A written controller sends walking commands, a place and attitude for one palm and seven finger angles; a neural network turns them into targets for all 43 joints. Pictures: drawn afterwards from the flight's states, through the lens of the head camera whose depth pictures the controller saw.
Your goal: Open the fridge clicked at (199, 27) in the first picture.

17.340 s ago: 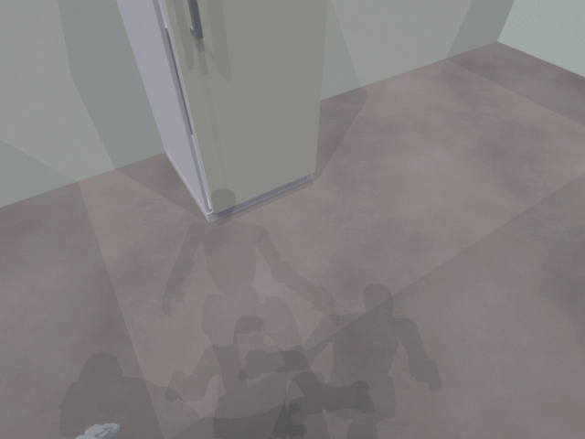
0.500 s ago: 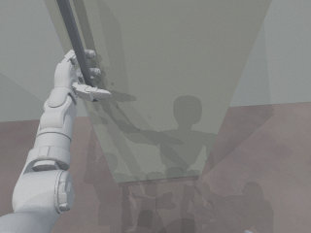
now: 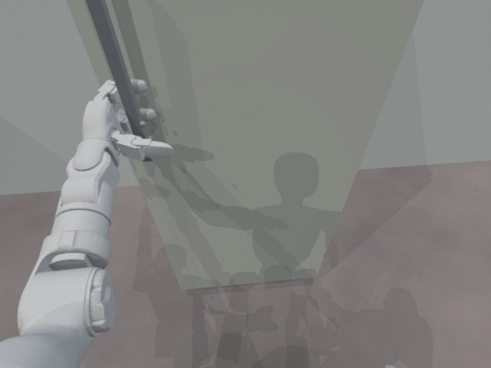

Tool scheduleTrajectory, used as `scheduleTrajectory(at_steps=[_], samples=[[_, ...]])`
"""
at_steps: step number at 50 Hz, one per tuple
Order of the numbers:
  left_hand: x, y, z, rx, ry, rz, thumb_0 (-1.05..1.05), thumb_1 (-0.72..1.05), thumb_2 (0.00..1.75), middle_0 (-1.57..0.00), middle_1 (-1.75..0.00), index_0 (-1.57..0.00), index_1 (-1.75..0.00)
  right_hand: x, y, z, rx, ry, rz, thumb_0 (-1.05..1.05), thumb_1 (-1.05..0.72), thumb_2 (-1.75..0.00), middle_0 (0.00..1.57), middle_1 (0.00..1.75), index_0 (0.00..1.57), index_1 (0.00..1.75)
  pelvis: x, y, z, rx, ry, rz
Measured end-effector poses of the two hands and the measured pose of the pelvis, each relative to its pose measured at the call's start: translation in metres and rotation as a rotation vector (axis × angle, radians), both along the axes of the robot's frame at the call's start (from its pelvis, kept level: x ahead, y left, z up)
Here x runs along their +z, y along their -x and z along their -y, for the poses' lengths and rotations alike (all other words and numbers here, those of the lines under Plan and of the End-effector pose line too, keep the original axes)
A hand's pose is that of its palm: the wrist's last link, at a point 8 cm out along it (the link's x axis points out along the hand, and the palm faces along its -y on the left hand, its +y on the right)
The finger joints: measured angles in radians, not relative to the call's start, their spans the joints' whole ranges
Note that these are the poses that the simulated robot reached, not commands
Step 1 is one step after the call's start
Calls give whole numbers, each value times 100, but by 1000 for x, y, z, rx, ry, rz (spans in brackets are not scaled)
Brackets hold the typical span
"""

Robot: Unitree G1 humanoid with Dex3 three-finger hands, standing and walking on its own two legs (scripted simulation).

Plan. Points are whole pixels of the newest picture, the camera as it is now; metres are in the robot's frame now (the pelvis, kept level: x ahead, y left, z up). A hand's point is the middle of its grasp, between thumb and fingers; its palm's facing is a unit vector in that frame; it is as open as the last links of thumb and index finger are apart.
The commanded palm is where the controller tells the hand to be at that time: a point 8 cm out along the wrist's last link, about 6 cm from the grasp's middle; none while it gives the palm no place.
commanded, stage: grip the handle and tug to test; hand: left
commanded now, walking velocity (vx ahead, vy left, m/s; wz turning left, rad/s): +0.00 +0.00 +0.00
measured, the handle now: (120, 59) +0.51 +0.20 +0.27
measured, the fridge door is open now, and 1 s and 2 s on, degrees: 0 0 1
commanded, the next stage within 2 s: pull the door a little, standing still in 1.44 s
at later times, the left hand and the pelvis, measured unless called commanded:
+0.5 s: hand (142, 122) +0.45 +0.18 +0.19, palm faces +0.11 -0.99 +0.02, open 9.0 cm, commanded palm +0.42 +0.22 +0.19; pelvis +0.00 +0.00 +0.00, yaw +0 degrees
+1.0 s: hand (143, 122) +0.45 +0.18 +0.19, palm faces +0.11 -0.99 +0.02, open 5.6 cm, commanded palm +0.42 +0.22 +0.19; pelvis +0.01 +0.00 +0.00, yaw +0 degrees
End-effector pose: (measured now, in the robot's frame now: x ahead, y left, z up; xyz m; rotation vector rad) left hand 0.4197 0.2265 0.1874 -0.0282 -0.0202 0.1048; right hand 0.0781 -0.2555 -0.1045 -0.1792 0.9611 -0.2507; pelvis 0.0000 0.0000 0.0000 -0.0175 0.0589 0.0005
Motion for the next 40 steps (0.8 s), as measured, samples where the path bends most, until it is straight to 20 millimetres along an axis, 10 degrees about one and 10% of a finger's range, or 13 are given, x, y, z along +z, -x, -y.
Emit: scheduleTrajectory(at_steps=[11,40], samples=[[0,0,0,0,-1,-1,-1,-36,36,-30,-122,-30,-121,1,0,0,-8,3,4,1,-90,-90,20,30,20,30,1,-1,0,-3,0,2],[1,-5,0,15,-14,-9,1,75,83,-37,-136,-36,-135,0,-16,-6,21,-9,4,1,-90,-90,20,30,20,30,1,-7,-2,5,-1,-3]])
